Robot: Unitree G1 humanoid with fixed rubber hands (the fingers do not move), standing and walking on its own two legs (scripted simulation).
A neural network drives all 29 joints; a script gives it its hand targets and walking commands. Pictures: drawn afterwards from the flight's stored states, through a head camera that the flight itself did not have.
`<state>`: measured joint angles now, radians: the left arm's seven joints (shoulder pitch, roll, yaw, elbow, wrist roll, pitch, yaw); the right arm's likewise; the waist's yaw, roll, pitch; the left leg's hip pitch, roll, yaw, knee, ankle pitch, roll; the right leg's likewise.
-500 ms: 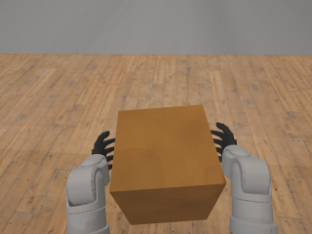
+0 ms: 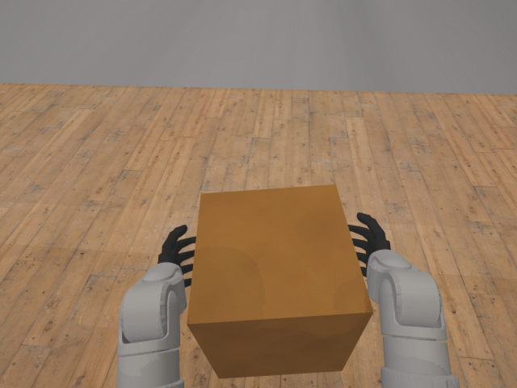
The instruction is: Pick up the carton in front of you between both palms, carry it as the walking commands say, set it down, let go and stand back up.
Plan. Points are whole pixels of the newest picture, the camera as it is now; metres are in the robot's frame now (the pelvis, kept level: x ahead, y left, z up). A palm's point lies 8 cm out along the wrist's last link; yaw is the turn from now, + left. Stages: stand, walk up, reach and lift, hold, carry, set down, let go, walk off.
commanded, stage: carry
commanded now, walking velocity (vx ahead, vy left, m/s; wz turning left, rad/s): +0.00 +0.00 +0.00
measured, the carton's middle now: (274, 286) +0.27 +0.00 +0.00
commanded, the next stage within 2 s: hold in 1.20 s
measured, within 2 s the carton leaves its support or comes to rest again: neither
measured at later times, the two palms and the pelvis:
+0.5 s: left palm (167, 299) +0.24 +0.16 +0.04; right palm (371, 284) +0.25 -0.14 +0.05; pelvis -0.05 +0.01 +0.00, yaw +0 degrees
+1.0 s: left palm (169, 306) +0.23 +0.15 +0.04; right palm (379, 293) +0.23 -0.15 +0.05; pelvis -0.06 +0.00 +0.00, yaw +0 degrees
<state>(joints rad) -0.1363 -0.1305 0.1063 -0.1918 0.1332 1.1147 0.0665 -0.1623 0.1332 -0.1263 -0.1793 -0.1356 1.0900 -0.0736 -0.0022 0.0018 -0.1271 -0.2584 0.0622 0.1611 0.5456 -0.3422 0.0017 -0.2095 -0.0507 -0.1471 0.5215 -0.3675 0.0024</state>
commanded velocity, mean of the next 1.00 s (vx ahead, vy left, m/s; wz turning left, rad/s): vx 0.00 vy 0.00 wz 0.00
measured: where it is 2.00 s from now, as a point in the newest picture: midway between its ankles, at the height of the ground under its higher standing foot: outside the picture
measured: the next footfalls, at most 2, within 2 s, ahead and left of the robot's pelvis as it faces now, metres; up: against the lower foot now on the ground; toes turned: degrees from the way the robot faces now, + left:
none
